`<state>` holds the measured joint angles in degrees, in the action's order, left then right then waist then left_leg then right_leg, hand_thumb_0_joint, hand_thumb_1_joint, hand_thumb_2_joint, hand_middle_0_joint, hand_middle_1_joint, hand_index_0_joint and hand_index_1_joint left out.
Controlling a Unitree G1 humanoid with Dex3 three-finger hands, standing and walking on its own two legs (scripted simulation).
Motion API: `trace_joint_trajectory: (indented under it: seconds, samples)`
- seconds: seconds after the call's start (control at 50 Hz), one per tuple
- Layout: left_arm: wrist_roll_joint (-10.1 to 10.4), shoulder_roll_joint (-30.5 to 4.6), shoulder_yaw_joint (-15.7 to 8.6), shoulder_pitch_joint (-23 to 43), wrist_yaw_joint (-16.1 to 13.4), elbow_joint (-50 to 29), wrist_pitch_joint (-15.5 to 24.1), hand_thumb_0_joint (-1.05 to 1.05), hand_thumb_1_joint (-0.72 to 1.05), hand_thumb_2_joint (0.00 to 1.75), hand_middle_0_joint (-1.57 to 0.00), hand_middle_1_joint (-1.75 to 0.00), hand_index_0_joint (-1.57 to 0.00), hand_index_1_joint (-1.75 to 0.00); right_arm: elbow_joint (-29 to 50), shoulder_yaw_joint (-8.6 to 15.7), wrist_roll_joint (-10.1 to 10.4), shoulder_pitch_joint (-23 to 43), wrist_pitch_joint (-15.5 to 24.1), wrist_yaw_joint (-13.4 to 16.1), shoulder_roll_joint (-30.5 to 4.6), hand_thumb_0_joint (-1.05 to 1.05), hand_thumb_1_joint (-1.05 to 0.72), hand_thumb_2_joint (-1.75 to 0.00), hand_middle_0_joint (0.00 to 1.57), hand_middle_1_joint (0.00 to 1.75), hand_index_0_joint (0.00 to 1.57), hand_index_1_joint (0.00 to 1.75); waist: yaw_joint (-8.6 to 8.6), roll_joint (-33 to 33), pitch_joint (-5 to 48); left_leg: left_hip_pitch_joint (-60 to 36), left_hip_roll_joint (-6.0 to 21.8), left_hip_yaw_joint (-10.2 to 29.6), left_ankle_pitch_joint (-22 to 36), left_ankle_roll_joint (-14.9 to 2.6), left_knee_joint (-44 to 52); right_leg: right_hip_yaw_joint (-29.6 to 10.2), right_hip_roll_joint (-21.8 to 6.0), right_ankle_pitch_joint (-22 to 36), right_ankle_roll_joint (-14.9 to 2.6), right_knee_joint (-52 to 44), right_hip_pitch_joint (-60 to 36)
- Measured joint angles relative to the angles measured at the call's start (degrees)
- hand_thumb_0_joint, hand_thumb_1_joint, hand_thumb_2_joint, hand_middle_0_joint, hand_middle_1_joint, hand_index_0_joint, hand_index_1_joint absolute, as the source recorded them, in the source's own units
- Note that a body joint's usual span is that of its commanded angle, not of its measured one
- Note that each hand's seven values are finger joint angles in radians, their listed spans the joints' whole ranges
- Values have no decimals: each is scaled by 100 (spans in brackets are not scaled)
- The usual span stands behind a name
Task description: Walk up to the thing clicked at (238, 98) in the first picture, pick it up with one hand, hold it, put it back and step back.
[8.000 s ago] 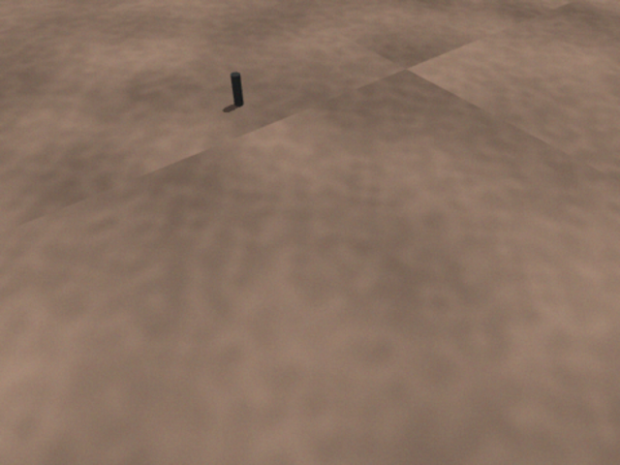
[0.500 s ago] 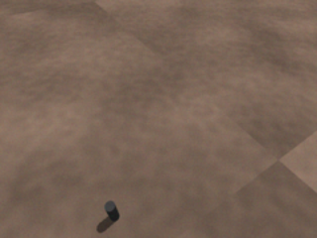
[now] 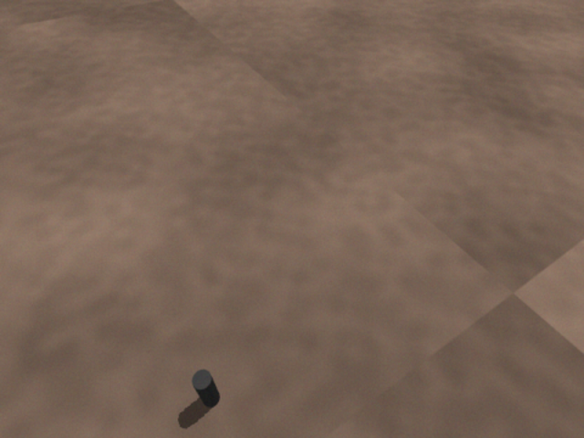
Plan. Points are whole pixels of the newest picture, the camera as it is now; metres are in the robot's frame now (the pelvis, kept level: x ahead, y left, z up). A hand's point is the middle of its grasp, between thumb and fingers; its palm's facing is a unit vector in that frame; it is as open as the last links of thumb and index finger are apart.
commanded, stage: stand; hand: left
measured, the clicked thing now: (206, 389) +0.38 +0.25 -0.69
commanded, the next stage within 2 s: go down in 0.74 s
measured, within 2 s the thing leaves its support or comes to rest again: neither
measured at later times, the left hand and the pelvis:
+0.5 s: hand out of the picture +0.08 +0.26 -0.16, palm faces -0.04 -0.94 -0.34, open 7.4 cm; pelvis +0.01 +0.00 +0.00, yaw +0 degrees
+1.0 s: hand out of the picture +0.14 +0.25 -0.16, palm faces +0.03 -0.95 -0.32, open 9.2 cm; pelvis +0.00 +0.00 -0.01, yaw +1 degrees
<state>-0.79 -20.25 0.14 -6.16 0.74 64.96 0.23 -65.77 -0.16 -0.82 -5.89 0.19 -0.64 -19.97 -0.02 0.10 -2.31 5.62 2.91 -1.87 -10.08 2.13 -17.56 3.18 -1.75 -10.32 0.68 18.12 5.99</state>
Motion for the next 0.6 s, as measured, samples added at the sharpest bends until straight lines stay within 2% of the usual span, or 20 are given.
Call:
trace_joint_trajectory:
  seconds: [0.6]
  samples:
    - [2, -7, 19, -24, -16, -42, 14, 0, 90, 90, -20, -30, -20, -30, 21, 21, -3, -8, 3, 1, 5, 1, -90, -90, 20, 30, 20, 30, -1, -16, 1, -57, -10, -39, -45, -13, 30, -37, -10, -33, 18, -25, -39]
